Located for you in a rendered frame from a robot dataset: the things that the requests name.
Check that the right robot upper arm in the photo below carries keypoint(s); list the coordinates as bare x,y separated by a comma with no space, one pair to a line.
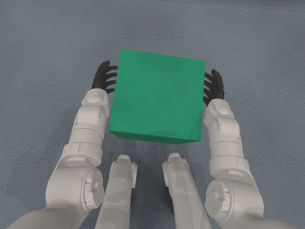
238,205

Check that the robot left hand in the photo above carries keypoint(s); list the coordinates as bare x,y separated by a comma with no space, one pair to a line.
100,82

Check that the robot right hand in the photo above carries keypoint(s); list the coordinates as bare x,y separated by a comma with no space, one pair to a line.
215,88

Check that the robot left forearm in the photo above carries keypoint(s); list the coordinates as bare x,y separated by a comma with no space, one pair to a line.
87,133

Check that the robot right foot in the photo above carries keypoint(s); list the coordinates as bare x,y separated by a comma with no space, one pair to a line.
171,200

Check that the left robot shin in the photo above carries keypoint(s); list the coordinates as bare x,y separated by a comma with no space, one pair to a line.
120,157

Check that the robot right forearm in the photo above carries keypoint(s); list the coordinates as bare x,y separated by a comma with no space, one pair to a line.
227,158

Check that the left robot upper arm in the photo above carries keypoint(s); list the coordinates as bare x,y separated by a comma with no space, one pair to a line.
71,194

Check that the carton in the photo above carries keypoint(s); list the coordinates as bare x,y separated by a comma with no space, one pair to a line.
158,98

